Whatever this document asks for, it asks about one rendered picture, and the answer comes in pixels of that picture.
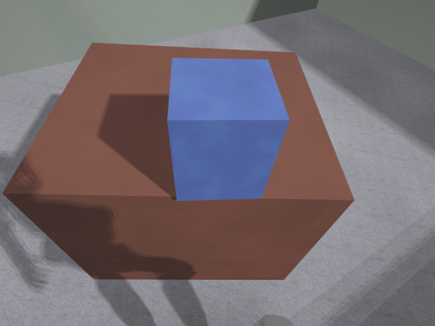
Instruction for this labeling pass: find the pedestal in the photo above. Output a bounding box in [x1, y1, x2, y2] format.
[3, 43, 354, 280]

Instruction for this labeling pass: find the carton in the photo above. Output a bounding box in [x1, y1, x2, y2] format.
[167, 58, 290, 201]

